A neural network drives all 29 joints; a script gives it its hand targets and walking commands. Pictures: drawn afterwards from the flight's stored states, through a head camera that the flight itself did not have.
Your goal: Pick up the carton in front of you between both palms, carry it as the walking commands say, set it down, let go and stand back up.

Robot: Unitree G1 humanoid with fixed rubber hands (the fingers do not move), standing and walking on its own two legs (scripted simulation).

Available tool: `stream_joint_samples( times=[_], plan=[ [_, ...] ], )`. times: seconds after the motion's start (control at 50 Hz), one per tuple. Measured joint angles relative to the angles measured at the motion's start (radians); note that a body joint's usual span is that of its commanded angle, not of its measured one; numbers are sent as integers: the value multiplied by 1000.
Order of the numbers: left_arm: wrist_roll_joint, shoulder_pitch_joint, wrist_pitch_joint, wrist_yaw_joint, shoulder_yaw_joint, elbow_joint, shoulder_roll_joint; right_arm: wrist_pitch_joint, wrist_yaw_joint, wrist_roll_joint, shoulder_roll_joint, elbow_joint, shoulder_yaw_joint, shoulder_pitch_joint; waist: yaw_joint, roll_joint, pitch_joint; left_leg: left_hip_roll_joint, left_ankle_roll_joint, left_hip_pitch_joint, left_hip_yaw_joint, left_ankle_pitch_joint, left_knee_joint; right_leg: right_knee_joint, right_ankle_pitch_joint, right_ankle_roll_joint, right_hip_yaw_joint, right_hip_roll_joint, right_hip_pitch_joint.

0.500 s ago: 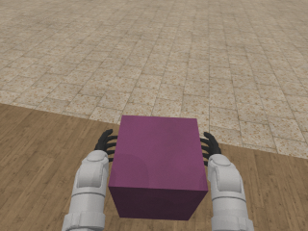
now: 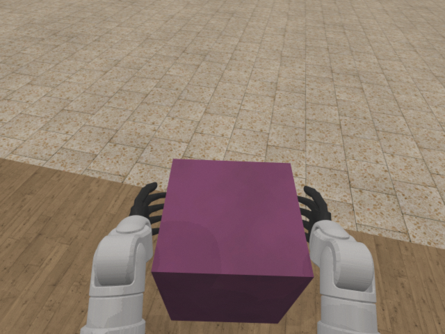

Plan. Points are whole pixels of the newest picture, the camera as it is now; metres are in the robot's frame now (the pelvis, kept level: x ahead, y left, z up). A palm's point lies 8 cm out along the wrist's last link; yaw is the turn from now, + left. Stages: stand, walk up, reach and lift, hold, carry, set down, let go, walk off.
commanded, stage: carry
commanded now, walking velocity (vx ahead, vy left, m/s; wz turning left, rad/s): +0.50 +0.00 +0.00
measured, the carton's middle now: (228, 245) +0.28 +0.00 +0.02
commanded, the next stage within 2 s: none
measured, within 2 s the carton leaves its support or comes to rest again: neither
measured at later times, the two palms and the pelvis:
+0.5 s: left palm (183, 126) +0.53 +0.11 +0.10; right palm (308, 129) +0.55 -0.19 +0.09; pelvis +0.27 -0.05 +0.01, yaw +1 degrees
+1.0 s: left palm (195, 61) +0.93 +0.13 +0.08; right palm (282, 67) +0.91 -0.17 +0.08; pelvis +0.58 +0.01 +0.00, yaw -2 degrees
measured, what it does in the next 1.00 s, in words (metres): walks ahead: right foot, then left foot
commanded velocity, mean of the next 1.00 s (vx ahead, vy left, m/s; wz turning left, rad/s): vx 0.50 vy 0.00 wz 0.00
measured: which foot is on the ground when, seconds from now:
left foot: down 0.00-0.30, up 0.32-0.72, down 0.74-1.00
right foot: down 0.00-0.00, up 0.02-0.26, down 0.28-0.74, up 0.76-1.00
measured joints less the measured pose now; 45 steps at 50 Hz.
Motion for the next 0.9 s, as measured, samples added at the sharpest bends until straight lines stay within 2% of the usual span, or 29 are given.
stream_joint_samples(
  times=[0.02, 0.08, 0.12, 0.2, 0.24, 0.26, 0.3, 0.34, 0.38, 0.42, 0.48, 0.56, 0.66, 0.7, 0.74, 0.76, 0.78, 0.82, 0.86, 0.9],
  plan=[
    [-8, 14, 17, 1, 11, -37, 3, 8, -6, -5, 20, -13, 5, -2, 2, -6, -2, -3, 6, 9, 16, 24, -3, 65, -22, -1, -7, -11, -27],
    [-33, 49, 52, 0, 37, -97, 2, 42, -13, -17, 28, -57, 45, 22, -1, 33, -5, 20, 11, 46, 29, -40, -16, 319, -111, -12, -60, 2, -162],
    [-41, 55, 75, 2, 30, -112, 3, 72, -23, -14, 23, -96, 57, 46, -9, 57, 4, 35, 1, 94, 23, -48, -69, 369, -117, -18, -92, 11, -240],
    [-48, 30, 104, 2, 19, -142, 2, 117, -36, -9, 22, -167, 47, 42, -29, 75, 37, 55, -27, 201, 10, -58, -155, 198, 42, -14, -140, 6, -321],
    [-45, 12, 111, 2, 17, -157, 0, 130, -37, -6, 24, -189, 33, 23, -33, 78, 51, 68, -45, 245, 4, -100, -142, 78, 143, -15, -174, 8, -315],
    [-44, 0, 115, 2, 18, -162, -1, 136, -37, -4, 25, -198, 26, 13, -34, 79, 57, 78, -56, 258, -2, -137, -108, 25, 175, -19, -198, 13, -297],
    [-38, -30, 116, 2, 14, -148, -5, 141, -37, 1, 23, -203, 4, -4, -30, 84, 59, 110, -62, 226, -13, -210, 68, 31, 263, -62, -234, 17, -267],
    [-26, -52, 117, 3, 8, -109, -9, 149, -36, 8, 13, -179, -14, -18, -18, 76, 64, 104, -43, 94, -62, -206, 371, 78, 190, -95, -248, 16, -251],
    [-21, -50, 129, 4, 11, -94, -9, 160, -37, 8, 19, -153, -25, -27, -10, 59, 73, 86, -17, -42, -72, -167, 584, 41, 146, -100, -251, 15, -203],
    [-24, -37, 135, 4, 20, -103, -7, 158, -36, 2, 34, -143, -26, -28, 0, 47, 82, 85, -5, -146, -56, -93, 635, -34, 156, -85, -247, 17, -141],
    [-32, -23, 124, 4, 29, -128, -5, 143, -35, 0, 31, -150, -2, -24, 19, 33, 94, 87, -8, -249, -36, -15, 545, -140, 161, -79, -233, 18, -47],
    [-45, -20, 101, 4, 34, -157, -4, 119, -34, -5, 29, -182, 16, -17, 29, 32, 98, 84, -14, -317, -17, 74, 335, -225, 134, -59, -217, 15, 68],
    [-48, -65, 88, 4, 40, -129, -10, 111, -33, -9, 31, -190, -7, -33, 35, 41, 93, 61, 18, -311, 32, 182, 120, -216, 23, -21, -203, 14, 190],
    [-46, -91, 88, 4, 46, -102, -3, 108, -33, -11, 31, -161, -18, -58, 31, 34, 92, 39, 37, -274, 60, 199, 67, -164, -49, 0, -193, 5, 228],
    [-45, -123, 88, 3, 51, -65, 20, 101, -33, -14, 26, -102, -21, -106, 7, 26, 96, 16, 62, -219, 84, 180, 47, 21, -144, 5, -177, -20, 210],
    [-50, -145, 86, 3, 53, -32, 41, 90, -34, -19, 24, -58, -20, -131, -12, 11, 103, 9, 85, -229, 91, 151, 107, 191, -136, -1, -145, -34, 149],
    [-55, -165, 85, 3, 56, 4, 59, 83, -36, -20, 20, -15, -18, -154, -28, 5, 112, 7, 99, -230, 95, 112, 148, 376, -115, -10, -94, -24, 68],
    [-59, -198, 88, 4, 59, 63, 75, 80, -47, -13, 5, 47, -14, -183, -50, 9, 137, 4, 108, -201, 95, 65, 153, 666, -75, -38, -35, 4, -97],
    [-49, -228, 87, 6, 62, 100, 69, 76, -50, 1, -14, 77, -20, -199, -64, 17, 163, -2, 103, -155, 92, 53, 116, 786, -15, -61, -24, 8, -239],
    [-38, -256, 78, 10, 67, 119, 60, 64, -50, 20, -32, 98, -30, -222, -71, 23, 184, -7, 105, -110, 88, 40, 77, 791, 33, -70, -23, -2, -353]
  ],
)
